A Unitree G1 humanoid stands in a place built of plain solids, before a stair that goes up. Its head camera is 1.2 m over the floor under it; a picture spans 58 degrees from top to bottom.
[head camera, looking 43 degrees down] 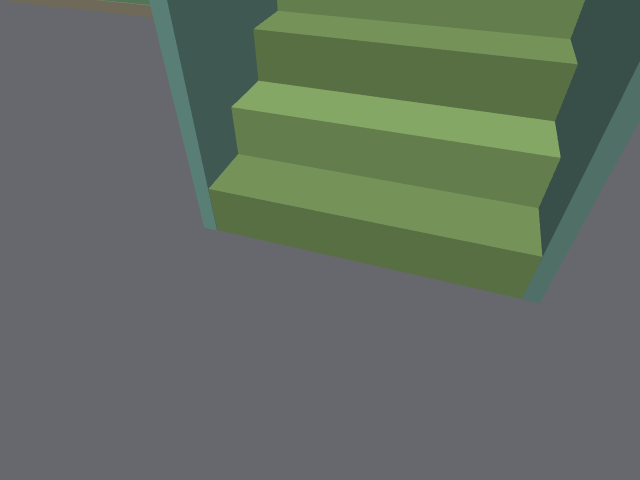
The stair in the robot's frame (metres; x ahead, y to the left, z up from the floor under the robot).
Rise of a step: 0.21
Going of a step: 0.26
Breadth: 1.20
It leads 18 degrees to the right of straight ahead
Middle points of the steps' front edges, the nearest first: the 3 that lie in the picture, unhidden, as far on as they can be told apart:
1.16 -0.14 0.21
1.41 -0.22 0.42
1.66 -0.30 0.64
